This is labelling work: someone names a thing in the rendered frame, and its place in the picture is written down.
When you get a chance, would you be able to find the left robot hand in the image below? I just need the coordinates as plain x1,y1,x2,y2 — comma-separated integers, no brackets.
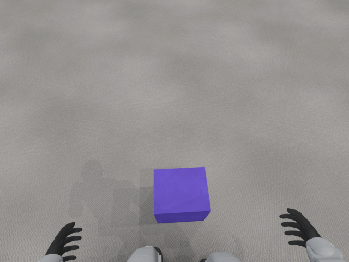
45,222,82,262

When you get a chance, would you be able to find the robot right forearm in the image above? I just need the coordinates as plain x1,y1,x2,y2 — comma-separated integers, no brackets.
306,237,345,262

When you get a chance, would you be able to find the carton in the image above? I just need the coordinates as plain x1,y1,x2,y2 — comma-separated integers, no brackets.
154,167,211,223

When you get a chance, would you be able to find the left robot thigh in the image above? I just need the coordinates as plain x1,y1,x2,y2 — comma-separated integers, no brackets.
127,247,162,262

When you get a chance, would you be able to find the right robot hand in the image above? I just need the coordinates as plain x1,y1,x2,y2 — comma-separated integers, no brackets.
279,208,321,248

